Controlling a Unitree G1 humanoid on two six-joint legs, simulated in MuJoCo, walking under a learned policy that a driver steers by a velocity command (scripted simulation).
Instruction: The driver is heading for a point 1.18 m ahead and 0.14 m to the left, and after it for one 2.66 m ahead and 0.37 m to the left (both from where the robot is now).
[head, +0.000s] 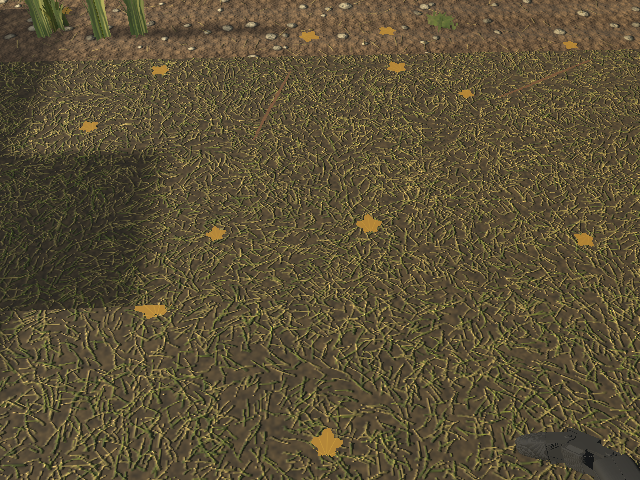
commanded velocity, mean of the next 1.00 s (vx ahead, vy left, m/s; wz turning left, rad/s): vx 0.20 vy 0.00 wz -0.05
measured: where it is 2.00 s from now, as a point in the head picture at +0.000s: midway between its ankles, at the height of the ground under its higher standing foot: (335, 414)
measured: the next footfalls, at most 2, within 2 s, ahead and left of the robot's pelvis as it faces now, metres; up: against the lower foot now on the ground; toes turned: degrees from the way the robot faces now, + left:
right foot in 0.36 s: +0.23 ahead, -0.11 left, +0.00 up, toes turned -4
left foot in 1.44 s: +0.57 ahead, +0.17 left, -0.15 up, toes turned +5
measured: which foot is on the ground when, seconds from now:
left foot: down 0.00-0.98, up 1.00-1.00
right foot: up 0.00-0.34, down 0.36-1.00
